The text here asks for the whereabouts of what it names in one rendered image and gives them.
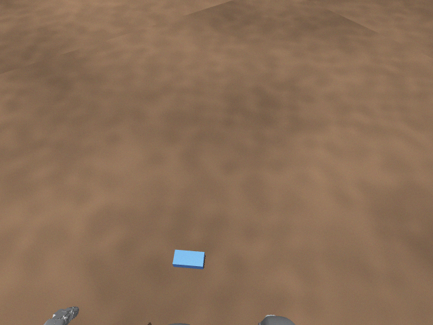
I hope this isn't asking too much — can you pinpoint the small box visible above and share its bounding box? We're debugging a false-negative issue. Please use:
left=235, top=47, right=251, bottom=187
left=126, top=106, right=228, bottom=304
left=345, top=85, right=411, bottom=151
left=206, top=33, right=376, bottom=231
left=173, top=250, right=205, bottom=269

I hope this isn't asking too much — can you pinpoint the left robot hand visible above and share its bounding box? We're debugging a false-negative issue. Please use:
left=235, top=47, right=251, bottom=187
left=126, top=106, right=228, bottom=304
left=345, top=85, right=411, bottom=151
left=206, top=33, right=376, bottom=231
left=44, top=307, right=79, bottom=325

